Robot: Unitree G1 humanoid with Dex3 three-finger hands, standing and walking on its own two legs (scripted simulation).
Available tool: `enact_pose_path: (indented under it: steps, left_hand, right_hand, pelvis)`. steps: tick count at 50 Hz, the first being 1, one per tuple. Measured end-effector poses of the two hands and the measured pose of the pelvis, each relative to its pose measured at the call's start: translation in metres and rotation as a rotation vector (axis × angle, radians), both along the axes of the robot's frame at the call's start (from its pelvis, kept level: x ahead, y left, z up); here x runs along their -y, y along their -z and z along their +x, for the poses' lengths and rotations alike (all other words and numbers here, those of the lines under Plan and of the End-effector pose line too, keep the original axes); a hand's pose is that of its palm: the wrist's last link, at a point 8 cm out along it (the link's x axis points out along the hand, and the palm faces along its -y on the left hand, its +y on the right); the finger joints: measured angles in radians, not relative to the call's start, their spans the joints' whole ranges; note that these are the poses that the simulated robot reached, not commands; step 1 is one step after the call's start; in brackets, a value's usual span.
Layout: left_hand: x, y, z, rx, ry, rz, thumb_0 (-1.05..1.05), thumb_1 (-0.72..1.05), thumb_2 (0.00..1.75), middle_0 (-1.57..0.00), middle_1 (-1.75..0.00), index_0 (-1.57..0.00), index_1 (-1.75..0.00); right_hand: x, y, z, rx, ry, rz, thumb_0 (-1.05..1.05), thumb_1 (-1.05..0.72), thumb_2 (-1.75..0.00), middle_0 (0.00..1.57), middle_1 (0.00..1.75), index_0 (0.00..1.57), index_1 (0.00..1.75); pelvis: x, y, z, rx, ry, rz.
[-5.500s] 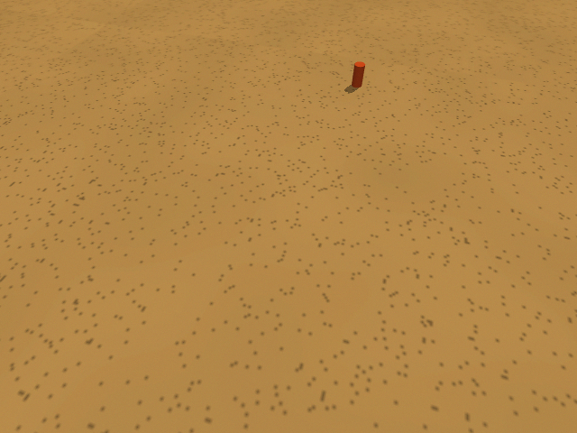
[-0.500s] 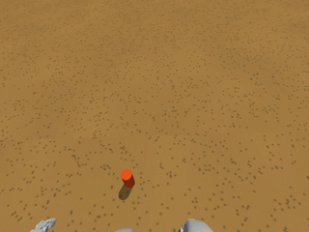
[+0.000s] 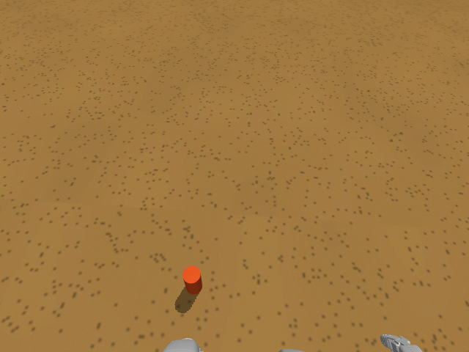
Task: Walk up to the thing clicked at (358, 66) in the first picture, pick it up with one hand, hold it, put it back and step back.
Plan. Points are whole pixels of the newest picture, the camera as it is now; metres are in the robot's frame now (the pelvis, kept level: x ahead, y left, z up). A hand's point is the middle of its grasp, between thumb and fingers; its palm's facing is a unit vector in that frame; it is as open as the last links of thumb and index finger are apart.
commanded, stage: walk up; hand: left
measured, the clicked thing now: (193, 280) +0.44 +0.15 -0.69
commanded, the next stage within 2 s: stand in 1.04 s
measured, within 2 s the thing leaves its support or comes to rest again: neither
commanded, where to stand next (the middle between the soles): +0.08 -0.03 m, yaw -1 degrees
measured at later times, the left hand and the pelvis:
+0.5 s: hand out of the picture +0.09 +0.25 -0.13, palm faces +0.00 -0.94 -0.34, open 7.4 cm; pelvis +0.01 +0.00 +0.02, yaw +1 degrees
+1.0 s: hand out of the picture +0.10 +0.25 -0.14, palm faces +0.01 -0.95 -0.32, open 7.4 cm; pelvis +0.02 +0.00 +0.02, yaw +1 degrees
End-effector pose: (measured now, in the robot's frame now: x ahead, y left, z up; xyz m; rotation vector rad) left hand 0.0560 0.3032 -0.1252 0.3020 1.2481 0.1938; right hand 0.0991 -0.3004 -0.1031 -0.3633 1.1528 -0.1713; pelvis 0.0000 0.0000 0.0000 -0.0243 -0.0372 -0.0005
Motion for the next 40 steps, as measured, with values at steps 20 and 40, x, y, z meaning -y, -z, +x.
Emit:
enact_pose_path:
  steps: [20, 40]
  left_hand:
    - [0.002, -0.028, 0.022, 0.012, -0.028, 0.017, 0.01, 0.91, 0.90, -0.20, -0.30, -0.20, -0.30]
    - [0.012, -0.026, 0.040, 0.021, -0.011, -0.005, 0.00, 0.91, 0.90, -0.20, -0.30, -0.20, -0.30]
  right_hand:
    - [-0.008, -0.006, 0.032, -0.005, -0.001, 0.051, 0.00, -0.91, -0.90, 0.20, 0.30, 0.20, 0.30]
    - [0.004, -0.004, -0.013, -0.102, 0.068, 0.029, 0.00, -0.91, -0.90, 0.20, 0.30, 0.20, 0.30]
  pelvis:
    - [0.002, -0.020, 0.011, 0.002, -0.014, 0.014]
    - [0.004, -0.022, 0.017, 0.000, -0.016, 0.014]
